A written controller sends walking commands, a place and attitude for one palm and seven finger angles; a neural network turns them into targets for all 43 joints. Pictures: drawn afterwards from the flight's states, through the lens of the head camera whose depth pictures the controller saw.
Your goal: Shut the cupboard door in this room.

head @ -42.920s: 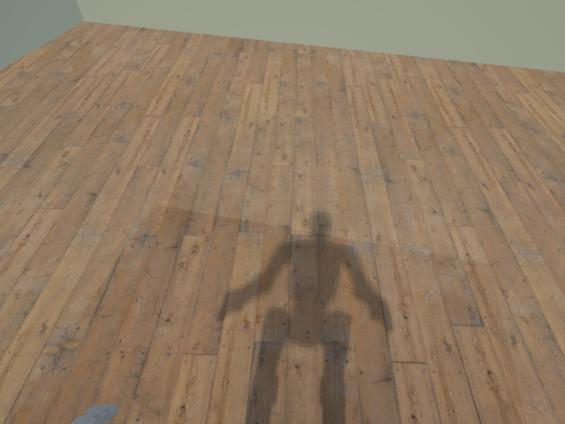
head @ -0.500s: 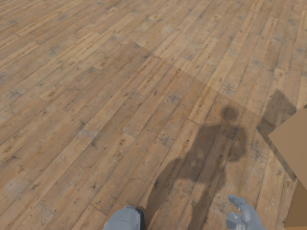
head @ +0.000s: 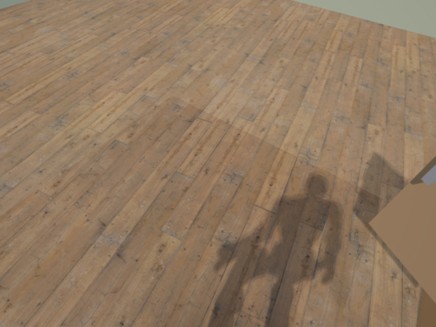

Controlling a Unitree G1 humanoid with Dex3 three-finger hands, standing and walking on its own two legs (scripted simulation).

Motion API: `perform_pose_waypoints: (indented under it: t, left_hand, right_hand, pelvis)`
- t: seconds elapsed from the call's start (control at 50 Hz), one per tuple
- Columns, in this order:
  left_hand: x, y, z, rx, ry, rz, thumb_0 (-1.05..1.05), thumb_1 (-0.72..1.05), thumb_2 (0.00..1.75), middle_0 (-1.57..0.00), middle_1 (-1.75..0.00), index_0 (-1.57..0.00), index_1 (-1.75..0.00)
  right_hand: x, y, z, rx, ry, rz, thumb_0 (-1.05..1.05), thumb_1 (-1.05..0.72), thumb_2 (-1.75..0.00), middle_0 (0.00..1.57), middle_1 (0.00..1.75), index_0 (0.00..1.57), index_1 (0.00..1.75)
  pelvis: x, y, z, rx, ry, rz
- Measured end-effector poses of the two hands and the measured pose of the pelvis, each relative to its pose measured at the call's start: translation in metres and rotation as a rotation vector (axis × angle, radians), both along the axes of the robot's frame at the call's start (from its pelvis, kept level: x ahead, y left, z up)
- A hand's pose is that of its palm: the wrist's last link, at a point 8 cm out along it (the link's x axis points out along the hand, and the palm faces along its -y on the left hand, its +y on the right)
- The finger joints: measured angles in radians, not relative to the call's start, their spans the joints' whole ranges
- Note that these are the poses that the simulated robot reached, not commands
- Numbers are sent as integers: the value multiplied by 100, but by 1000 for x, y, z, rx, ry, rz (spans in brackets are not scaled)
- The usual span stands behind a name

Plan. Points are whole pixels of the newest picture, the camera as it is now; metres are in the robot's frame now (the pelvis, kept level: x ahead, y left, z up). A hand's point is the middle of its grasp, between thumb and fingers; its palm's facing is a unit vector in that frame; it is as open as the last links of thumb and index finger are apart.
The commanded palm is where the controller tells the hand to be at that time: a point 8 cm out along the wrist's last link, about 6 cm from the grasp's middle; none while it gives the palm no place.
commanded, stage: turn to face it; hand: left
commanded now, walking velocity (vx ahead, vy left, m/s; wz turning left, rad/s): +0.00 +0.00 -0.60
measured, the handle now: out of the picture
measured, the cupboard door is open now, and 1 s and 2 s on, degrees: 58 58 58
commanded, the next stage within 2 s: take the last steps up to it in 1.88 s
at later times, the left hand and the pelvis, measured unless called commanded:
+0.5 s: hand out of the picture +0.13 +0.22 -0.19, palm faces -0.18 -0.96 -0.22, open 7.4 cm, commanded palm none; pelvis +0.03 +0.03 -0.01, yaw -16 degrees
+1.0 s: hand (171, 289) +0.22 +0.12 -0.15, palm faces -0.54 -0.80 -0.27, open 7.4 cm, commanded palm none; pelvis +0.03 +0.00 +0.00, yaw -34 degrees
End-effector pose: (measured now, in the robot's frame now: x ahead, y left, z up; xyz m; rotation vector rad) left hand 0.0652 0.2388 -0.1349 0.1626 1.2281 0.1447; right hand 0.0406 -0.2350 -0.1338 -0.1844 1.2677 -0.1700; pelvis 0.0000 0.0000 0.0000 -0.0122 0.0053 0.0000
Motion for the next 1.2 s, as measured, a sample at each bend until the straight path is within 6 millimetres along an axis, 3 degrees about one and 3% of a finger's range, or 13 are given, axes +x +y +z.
perform_pose_waypoints:
  t: [0.08,0.18,0.26,0.34,0.46,0.58,0.68,0.78,0.86,0.92,1.08,1.2]
  left_hand:
    - [0,-21,-6,6,53,-46,1,90,90,-19,-30,-20,-30]
    - [-4,-30,-1,12,103,-56,1,91,90,-20,-30,-20,-30]
    - [0,-23,0,15,120,-67,1,90,90,-20,-30,-20,-30]
    - [10,-7,-3,18,125,-93,1,90,90,-20,-30,-20,-30]
    - [46,27,-21,17,115,-153,1,90,90,-20,-30,-20,-30]
    - [103,36,-6,25,34,-259,1,90,90,-19,-30,-20,-30]
    - [144,20,7,29,-28,-356,1,91,90,-19,-30,-20,-30]
    - [175,-18,14,40,-70,-479,1,91,90,-19,-30,-20,-30]
    - [189,-54,12,56,-129,-567,1,90,90,-19,-30,-20,-30]
    - [185,-70,16,60,-122,-602,1,90,90,-19,-30,-20,-30]
    - [176,-84,11,35,-37,-657,1,90,90,-20,-30,-20,-30]
    - [192,-75,-9,5,3,-686,1,90,90,-20,-30,-21,-30]
  right_hand:
    - [-18,-18,-16,14,51,-85,0,-91,-90,20,30,20,30]
    - [-28,-30,-9,0,101,-129,1,-91,-90,20,30,20,30]
    - [-19,-32,-2,-16,82,-148,1,-91,-90,20,30,20,30]
    - [2,-26,4,-38,17,-165,1,-91,-90,19,30,19,30]
    - [29,-5,11,-84,-121,-188,1,-91,-90,20,30,20,30]
    - [10,14,25,-83,-120,-227,0,-90,-90,20,30,20,30]
    - [-23,15,22,-70,-77,-313,0,-90,-90,20,30,20,30]
    - [-68,5,7,-47,-32,-428,0,-90,-90,20,30,20,30]
    - [-106,-10,-17,-28,9,-515,0,-90,-90,20,30,20,30]
    - [-121,-17,-19,-30,46,-564,1,-90,-90,20,30,20,30]
    - [-113,-18,3,-52,-9,-622,1,-91,-90,19,30,19,30]
    - [-90,-5,11,-96,-72,-662,1,-91,-90,20,30,20,30]
  pelvis:
    - [7,-13,-8,7,12,-60]
    - [11,-16,-1,12,18,-91]
    - [15,-12,2,14,22,-123]
    - [20,-1,1,12,23,-167]
    - [28,25,-10,0,20,-245]
    - [30,33,2,-27,8,-322]
    - [29,32,5,-33,9,-388]
    - [27,21,-1,-21,5,-462]
    - [24,5,-16,0,2,-515]
    - [24,4,-13,0,4,-545]
    - [31,2,-1,25,11,-629]
    - [48,15,-8,8,18,-698]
